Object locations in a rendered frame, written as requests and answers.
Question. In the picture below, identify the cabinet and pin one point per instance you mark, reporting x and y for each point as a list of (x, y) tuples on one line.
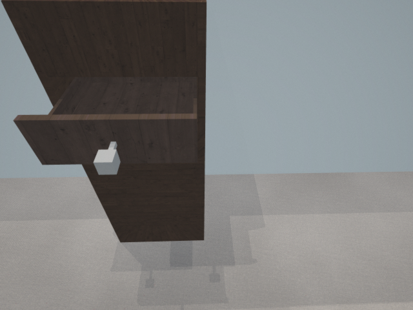
[(64, 39)]

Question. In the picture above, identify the handle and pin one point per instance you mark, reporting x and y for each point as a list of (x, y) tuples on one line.
[(107, 161)]

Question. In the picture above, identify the drawer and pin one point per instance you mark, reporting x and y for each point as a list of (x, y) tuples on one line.
[(152, 120)]

